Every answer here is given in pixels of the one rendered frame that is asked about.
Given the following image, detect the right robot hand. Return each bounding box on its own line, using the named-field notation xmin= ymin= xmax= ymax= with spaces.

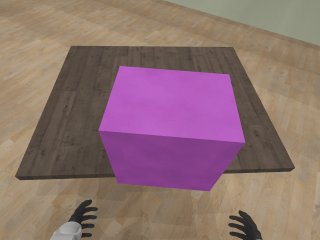
xmin=228 ymin=210 xmax=263 ymax=240

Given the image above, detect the left robot forearm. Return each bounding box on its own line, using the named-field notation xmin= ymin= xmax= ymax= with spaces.
xmin=50 ymin=221 xmax=82 ymax=240

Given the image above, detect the table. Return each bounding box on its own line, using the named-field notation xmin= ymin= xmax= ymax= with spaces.
xmin=15 ymin=45 xmax=295 ymax=180

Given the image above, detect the carton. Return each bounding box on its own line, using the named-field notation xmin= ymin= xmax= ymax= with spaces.
xmin=98 ymin=66 xmax=246 ymax=191

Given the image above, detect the left robot hand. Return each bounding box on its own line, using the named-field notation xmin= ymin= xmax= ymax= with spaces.
xmin=68 ymin=199 xmax=98 ymax=238

